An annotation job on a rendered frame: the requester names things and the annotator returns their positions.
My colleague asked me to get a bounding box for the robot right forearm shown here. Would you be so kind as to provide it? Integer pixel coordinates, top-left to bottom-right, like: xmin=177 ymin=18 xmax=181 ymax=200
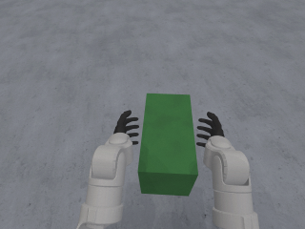
xmin=203 ymin=135 xmax=259 ymax=229

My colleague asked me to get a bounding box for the robot left hand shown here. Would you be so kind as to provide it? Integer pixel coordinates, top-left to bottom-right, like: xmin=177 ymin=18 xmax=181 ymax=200
xmin=113 ymin=110 xmax=139 ymax=145

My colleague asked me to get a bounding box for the robot left forearm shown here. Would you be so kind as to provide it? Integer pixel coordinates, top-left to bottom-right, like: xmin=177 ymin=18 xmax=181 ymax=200
xmin=76 ymin=133 xmax=133 ymax=229

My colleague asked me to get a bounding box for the robot right hand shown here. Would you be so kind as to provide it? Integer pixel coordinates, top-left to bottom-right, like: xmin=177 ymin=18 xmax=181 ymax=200
xmin=196 ymin=112 xmax=225 ymax=148

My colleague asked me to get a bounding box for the carton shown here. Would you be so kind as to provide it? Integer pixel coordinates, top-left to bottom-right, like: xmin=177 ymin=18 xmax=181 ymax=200
xmin=137 ymin=93 xmax=198 ymax=197

